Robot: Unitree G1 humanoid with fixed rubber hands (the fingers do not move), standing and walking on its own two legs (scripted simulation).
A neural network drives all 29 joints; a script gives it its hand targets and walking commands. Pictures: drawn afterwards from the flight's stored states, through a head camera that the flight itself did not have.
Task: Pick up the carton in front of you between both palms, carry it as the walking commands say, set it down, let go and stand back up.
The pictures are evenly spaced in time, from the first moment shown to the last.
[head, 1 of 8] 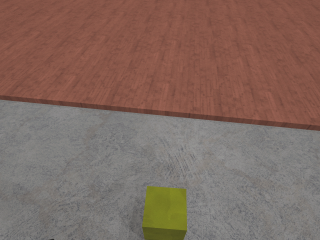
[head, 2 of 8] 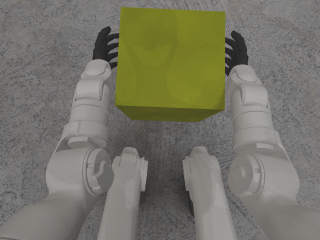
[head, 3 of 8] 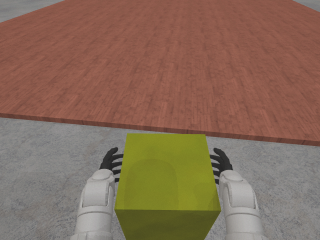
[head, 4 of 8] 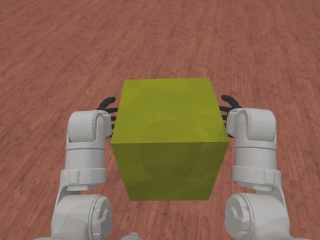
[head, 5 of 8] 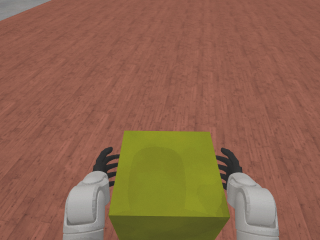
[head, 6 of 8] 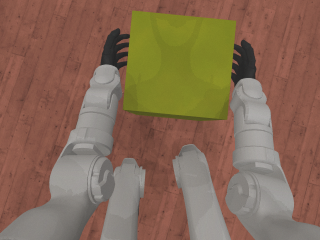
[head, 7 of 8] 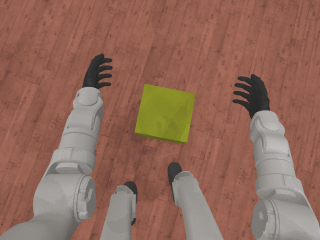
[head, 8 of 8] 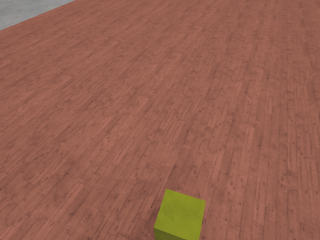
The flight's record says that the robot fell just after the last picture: no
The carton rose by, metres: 0.82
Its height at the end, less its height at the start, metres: +0.06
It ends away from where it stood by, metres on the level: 3.33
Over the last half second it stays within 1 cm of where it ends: yes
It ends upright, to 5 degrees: yes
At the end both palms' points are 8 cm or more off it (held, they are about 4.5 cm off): yes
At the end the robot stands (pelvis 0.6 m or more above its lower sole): yes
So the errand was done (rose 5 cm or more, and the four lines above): yes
